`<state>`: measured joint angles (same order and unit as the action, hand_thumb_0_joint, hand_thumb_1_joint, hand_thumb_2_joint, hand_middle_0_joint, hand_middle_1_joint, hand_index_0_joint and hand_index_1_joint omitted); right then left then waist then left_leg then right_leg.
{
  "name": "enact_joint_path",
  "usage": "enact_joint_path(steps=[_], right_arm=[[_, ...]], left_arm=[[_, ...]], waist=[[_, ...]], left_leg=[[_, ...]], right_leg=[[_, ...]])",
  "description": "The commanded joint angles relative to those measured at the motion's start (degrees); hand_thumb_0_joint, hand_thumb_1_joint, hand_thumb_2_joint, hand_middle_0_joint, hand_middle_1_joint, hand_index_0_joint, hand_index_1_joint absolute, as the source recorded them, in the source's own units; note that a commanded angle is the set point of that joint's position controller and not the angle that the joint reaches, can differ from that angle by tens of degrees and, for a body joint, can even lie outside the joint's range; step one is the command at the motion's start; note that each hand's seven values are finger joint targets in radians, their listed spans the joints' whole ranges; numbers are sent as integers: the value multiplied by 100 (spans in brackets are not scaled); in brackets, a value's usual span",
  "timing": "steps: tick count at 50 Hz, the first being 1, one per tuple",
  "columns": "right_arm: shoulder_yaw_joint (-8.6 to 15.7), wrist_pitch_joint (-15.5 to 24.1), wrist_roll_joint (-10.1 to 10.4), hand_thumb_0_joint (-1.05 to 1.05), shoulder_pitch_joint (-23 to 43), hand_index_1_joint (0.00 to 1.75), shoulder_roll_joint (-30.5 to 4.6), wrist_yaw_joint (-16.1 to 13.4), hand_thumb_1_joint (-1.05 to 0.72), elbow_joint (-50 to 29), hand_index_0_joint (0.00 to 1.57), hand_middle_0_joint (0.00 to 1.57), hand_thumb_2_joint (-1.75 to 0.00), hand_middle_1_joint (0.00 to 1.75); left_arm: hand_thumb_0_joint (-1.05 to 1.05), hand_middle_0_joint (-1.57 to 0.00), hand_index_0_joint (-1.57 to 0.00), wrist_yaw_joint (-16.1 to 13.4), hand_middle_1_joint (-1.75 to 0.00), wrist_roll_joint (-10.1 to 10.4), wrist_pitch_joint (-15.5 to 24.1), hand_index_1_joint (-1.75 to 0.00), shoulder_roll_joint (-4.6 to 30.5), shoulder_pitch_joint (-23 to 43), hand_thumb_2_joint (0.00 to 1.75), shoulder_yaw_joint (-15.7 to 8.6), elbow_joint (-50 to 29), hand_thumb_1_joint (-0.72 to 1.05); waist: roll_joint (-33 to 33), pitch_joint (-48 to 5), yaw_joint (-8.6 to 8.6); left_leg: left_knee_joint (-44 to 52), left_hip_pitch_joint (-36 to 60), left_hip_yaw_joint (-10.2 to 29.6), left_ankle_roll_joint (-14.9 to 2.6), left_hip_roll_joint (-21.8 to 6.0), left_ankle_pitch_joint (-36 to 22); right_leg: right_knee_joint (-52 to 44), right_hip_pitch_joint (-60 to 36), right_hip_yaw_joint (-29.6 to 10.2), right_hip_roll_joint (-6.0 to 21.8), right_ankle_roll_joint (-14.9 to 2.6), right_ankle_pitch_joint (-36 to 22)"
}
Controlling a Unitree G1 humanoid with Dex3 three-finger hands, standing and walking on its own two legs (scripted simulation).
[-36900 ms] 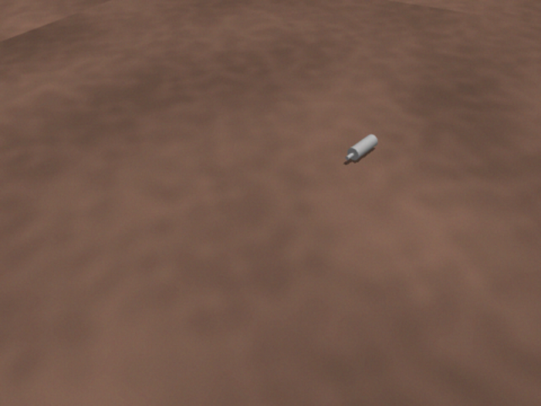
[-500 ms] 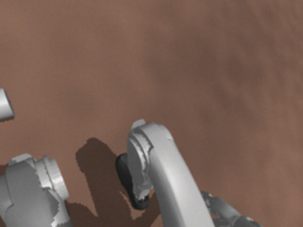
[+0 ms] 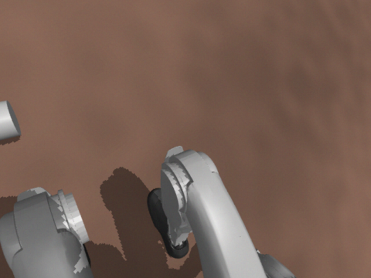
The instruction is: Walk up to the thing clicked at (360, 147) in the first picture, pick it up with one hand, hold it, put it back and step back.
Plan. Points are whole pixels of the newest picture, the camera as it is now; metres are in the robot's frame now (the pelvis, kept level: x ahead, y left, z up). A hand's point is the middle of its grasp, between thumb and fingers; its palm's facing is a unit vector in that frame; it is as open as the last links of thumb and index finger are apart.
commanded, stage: settle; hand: left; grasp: from above
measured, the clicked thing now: out of the picture +0.44 +0.34 -0.26
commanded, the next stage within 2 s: lift in 0.54 s
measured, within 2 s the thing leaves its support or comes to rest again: neither
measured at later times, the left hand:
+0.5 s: hand out of the picture +0.42 +0.32 -0.14, palm faces -0.44 -0.10 -0.89, open 10.4 cm
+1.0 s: hand out of the picture +0.40 +0.33 -0.06, palm faces -0.46 -0.11 -0.88, open 10.4 cm
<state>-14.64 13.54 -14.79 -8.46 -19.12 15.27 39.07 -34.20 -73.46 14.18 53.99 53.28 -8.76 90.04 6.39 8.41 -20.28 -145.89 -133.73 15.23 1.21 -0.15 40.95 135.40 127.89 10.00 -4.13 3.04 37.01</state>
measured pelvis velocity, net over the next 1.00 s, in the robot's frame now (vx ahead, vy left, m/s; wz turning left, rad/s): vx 0.00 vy -0.01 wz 0.15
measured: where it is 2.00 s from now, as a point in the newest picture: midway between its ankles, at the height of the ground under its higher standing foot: (130, 258)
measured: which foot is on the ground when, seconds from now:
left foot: down 0.00-1.00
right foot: down 0.00-1.00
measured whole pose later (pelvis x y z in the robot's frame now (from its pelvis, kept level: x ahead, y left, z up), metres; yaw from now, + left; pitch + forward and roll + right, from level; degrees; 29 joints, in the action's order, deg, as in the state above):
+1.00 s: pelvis +0.00 -0.01 +0.08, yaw +8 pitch +35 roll -7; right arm -0.9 0.2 -3.5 -11.7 -16.0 6.8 39.4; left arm -10.9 -64.4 8.6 36.6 44.1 0.0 63.5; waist -2.6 -7.6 -10.6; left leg -127.9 -125.3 6.2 0.2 0.3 37.9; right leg 123.8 121.7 3.0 -1.1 2.2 37.6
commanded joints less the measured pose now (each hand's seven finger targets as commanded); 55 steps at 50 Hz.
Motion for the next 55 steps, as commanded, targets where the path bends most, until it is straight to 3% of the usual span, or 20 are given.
enact_joint_path(steps=[1,3,4,7,12,15,20,27,30,32,33,34,36,42,44,47,48,51,53,55], right_arm=[[784,-14,145,0,-862,30,-1787,-2,-91,115,20,20,-90,30],[901,-53,203,0,-998,30,-1770,11,-90,151,20,20,-90,30],[975,-97,264,0,-1024,30,-1738,5,-90,137,20,20,-90,30],[1039,-157,372,0,-1035,30,-1544,45,-91,260,20,20,-90,30],[1256,-334,583,0,-1091,30,-1534,-70,-91,273,20,20,-90,30],[1287,-435,640,0,-1153,30,-1452,-139,-91,218,20,20,-90,30],[1307,-636,698,0,-1099,30,-1399,-331,-91,88,20,20,-91,30],[1413,-852,770,0,-1103,30,-1344,-564,-91,2,20,20,-90,30],[1464,-928,824,0,-1137,30,-1257,-622,-91,-17,20,20,-90,30],[1486,-971,831,0,-1208,30,-1224,-660,-94,-3,20,20,-91,30],[1502,-983,835,0,-1241,30,-1242,-678,-89,12,20,20,-90,30],[1538,-990,864,0,-1257,30,-1262,-701,-93,0,20,20,-91,30],[1589,-1027,902,0,-1283,30,-1228,-726,-91,11,20,20,-90,30],[1761,-1155,1040,0,-1327,30,-1109,-830,-91,-41,20,20,-91,30],[1788,-1202,1077,0,-1315,30,-1047,-874,-91,-108,20,20,-90,30],[1825,-1271,1148,0,-1391,30,-1041,-939,-91,-166,20,20,-90,30],[1850,-1294,1175,0,-1339,30,-1015,-965,-91,-218,20,20,-90,30],[1873,-1332,1211,0,-1326,30,-955,-1031,-91,-288,20,20,-90,30],[1908,-1359,1258,0,-1235,30,-958,-1087,-91,-358,20,20,-90,30],[1919,-1386,1302,0,-1219,30,-922,-1115,-91,-429,20,20,-90,30]], left_arm=[[0,-96,-98,-195,-67,157,-104,-65,1122,1349,70,77,-1069,62],[0,-96,-98,-124,-67,161,-212,-65,1099,1470,71,43,-1407,62],[0,-96,-98,-87,-66,194,-273,-65,1127,1480,72,-56,-1723,62],[0,-100,-102,149,-66,342,-478,-64,276,1415,70,488,-1491,66],[0,-97,-98,584,-65,546,-616,-64,35,1524,70,619,-1677,61],[0,-97,-98,839,-67,548,-633,-66,-20,1683,72,668,-1846,60],[0,-97,-97,1086,-66,552,-510,-66,178,1838,75,537,-1959,57],[0,-96,-95,1261,-68,421,-356,-69,305,1802,81,424,-2375,56],[0,-98,-96,1312,-68,369,-343,-69,181,1813,85,521,-2414,57],[0,-105,-105,1309,-73,416,-347,-73,159,1914,83,493,-2584,65],[0,-97,-97,1328,-65,432,-357,-65,50,1838,84,547,-2500,57],[0,-101,-102,1329,-72,483,-369,-72,195,1849,81,411,-2644,61],[0,-98,-99,1409,-71,590,-432,-70,32,1775,80,490,-2735,63],[0,-102,-102,1837,-71,845,-569,-71,52,1562,87,509,-3277,65],[0,-102,-102,1974,-72,913,-561,-72,-149,1371,87,596,-3501,66],[0,-102,-103,2110,-70,995,-593,-70,-140,884,86,535,-3604,66],[0,-101,-102,2157,-72,1065,-565,-72,-55,1053,86,514,-3947,66],[0,-99,-99,2253,-72,1127,-562,-72,-211,846,87,567,-4196,62],[0,-98,-99,2269,-74,1162,-579,-73,-85,782,86,456,-4442,62],[0,-97,-97,2324,-76,1203,-632,-75,-361,543,89,588,-4550,60]], waist=[[-3575,-4342,93],[-3526,-4456,116],[-3572,-4780,287],[-3232,-4372,211],[-2778,-4539,327],[-2620,-4679,326],[-2186,-4680,400],[-2488,-4972,619],[-2646,-5041,601],[-2528,-5201,620],[-2527,-5100,572],[-2567,-5213,680],[-2646,-5409,722],[-2458,-5550,901],[-2405,-5577,931],[-1906,-5552,970],[-1885,-5779,1013],[-1808,-5615,1050],[-1948,-5639,1182],[-1931,-5660,1182]], left_leg=[[1741,3222,-707,-33,-165,-1382],[1731,3141,-801,-83,-140,-1472],[1748,3207,-837,-94,-124,-1641],[1882,2950,-907,-163,-103,-1321],[2100,2858,-887,-204,-53,-1088],[2095,2911,-956,-224,-8,-1273],[2042,2502,-1100,-285,71,-1000],[2336,3049,-1138,-216,129,-1014],[2508,3229,-1123,-198,126,-969],[2532,3245,-1183,-235,127,-989],[2539,3185,-1201,-235,144,-1001],[2644,3316,-1164,-231,150,-960],[2744,3515,-1187,-223,140,-1018],[3011,3566,-1357,-297,152,-936],[3167,3634,-1335,-295,148,-904],[3229,3719,-1367,-332,149,-1259],[3284,3778,-1368,-347,144,-1242],[3520,3898,-1360,-356,141,-1100],[3761,4087,-1311,-337,143,-891],[4026,4311,-1261,-334,110,-841]], right_leg=[[-998,-1806,543,-146,-523,-1420],[-1116,-1872,458,-159,-510,-1515],[-1142,-1970,410,-146,-516,-1657],[-1316,-1698,333,-149,-518,-1407],[-1432,-1608,230,-60,-530,-1148],[-1470,-1838,164,-27,-518,-1301],[-1714,-2054,-40,-6,-532,-886],[-1732,-1894,-58,64,-596,-842],[-1728,-1852,-72,78,-612,-837],[-1813,-1949,-93,93,-570,-908],[-1839,-1941,-92,108,-572,-923],[-1829,-1879,-95,132,-577,-892],[-1863,-1903,-113,149,-575,-966],[-2292,-2307,-322,165,-571,-866],[-2366,-2430,-332,173,-573,-837],[-2601,-2842,-384,197,-520,-1180],[-2649,-2932,-421,178,-518,-1164],[-2914,-3023,-454,200,-509,-1011],[-3023,-3001,-467,198,-536,-787],[-3151,-3146,-464,196,-503,-824]])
